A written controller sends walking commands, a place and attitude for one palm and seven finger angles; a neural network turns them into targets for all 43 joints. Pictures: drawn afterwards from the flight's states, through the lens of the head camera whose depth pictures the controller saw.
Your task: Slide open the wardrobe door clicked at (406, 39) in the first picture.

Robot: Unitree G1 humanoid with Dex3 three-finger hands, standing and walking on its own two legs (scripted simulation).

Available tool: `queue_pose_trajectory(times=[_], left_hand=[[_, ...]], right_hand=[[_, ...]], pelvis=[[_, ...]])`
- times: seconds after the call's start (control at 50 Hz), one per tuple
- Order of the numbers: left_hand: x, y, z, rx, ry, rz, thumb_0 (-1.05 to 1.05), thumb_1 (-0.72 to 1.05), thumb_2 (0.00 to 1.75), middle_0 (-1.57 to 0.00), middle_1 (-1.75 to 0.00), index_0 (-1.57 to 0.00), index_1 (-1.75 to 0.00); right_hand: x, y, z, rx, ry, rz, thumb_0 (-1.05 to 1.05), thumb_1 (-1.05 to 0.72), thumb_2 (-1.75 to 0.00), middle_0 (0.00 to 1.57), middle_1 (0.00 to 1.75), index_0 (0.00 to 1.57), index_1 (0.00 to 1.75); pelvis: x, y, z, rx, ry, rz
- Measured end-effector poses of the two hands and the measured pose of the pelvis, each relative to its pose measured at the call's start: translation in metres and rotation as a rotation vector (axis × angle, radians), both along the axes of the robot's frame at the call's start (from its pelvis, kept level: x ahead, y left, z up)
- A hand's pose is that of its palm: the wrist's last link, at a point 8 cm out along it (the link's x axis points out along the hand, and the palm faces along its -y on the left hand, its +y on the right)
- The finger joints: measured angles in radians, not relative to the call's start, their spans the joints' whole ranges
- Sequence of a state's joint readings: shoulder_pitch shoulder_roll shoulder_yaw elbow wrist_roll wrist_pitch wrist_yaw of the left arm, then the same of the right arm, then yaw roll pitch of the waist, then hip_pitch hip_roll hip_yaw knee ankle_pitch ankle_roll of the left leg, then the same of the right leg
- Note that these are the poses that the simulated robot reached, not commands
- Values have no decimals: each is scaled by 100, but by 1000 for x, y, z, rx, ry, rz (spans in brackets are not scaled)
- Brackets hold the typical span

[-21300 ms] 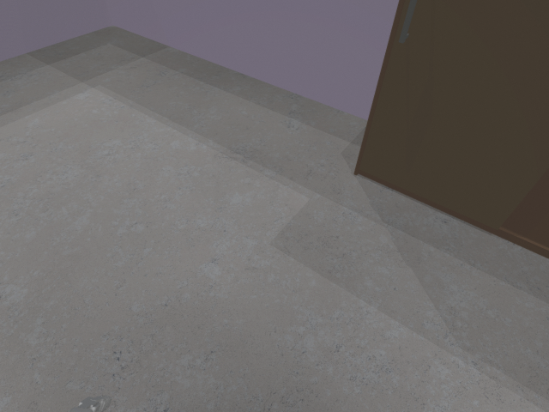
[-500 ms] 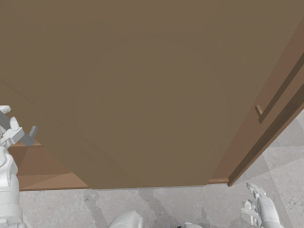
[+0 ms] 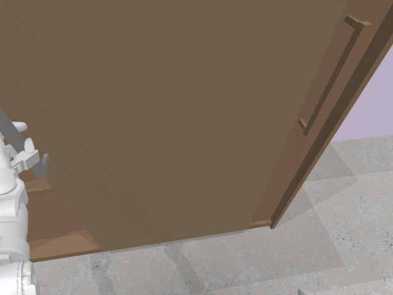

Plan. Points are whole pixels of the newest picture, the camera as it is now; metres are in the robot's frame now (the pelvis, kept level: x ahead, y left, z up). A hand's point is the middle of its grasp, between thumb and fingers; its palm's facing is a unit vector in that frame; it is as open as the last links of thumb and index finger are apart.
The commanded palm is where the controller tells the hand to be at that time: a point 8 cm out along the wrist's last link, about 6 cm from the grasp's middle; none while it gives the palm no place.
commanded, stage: stop walking and hold the door there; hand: left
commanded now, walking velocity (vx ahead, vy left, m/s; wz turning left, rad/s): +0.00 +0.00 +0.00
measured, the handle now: (10, 121) +0.42 +0.38 +0.14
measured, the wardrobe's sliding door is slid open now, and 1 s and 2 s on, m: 0.55 0.55 0.55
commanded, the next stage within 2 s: loosen the grip on the handle in 1.62 s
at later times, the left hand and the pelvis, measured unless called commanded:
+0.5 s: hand (33, 153) +0.37 +0.34 +0.10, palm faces +0.55 -0.78 -0.30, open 6.3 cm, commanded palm +0.33 +0.36 +0.08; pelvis +0.00 +0.00 +0.00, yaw +0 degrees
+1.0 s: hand (30, 157) +0.37 +0.35 +0.09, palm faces +0.40 -0.86 -0.30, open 5.8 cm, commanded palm +0.33 +0.38 +0.08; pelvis -0.04 +0.07 -0.01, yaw +3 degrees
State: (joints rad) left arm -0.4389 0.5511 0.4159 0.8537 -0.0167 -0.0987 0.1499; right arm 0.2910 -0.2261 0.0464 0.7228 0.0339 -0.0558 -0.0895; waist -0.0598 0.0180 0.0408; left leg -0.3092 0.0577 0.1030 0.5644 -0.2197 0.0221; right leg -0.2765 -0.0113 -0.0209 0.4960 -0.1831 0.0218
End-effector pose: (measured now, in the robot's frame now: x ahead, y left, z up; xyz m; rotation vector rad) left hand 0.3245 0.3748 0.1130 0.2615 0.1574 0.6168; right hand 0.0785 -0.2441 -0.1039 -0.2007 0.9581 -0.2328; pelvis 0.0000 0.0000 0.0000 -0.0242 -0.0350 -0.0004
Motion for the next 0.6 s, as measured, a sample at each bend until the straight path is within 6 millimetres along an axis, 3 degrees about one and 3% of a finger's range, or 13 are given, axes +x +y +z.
queue_pose_trajectory(times=[0.2,0.32,0.44,0.6], left_hand=[[-2,-2,2,-33,26,-16,-4,74,79,-20,-119,-21,-132],[-1,-3,3,-32,34,-7,-4,75,80,-19,-118,-20,-132],[-1,-4,3,-18,38,7,-4,74,83,-20,-119,-19,-134],[1,0,2,14,37,-13,-5,69,86,-24,-123,-25,-136]], right_hand=[[-49,-14,4,-67,50,-44,1,-90,-89,21,30,20,30],[-61,-27,2,-84,106,-48,1,-90,-89,20,30,20,30],[-46,-35,-3,-75,112,-43,1,-90,-89,20,30,20,30],[1,-36,-9,-71,79,-9,1,-90,-89,20,30,20,30]], pelvis=[[-21,9,2,4,2,-15],[-17,6,3,6,1,-8],[-5,0,2,16,6,-2],[6,7,-1,10,32,29]])
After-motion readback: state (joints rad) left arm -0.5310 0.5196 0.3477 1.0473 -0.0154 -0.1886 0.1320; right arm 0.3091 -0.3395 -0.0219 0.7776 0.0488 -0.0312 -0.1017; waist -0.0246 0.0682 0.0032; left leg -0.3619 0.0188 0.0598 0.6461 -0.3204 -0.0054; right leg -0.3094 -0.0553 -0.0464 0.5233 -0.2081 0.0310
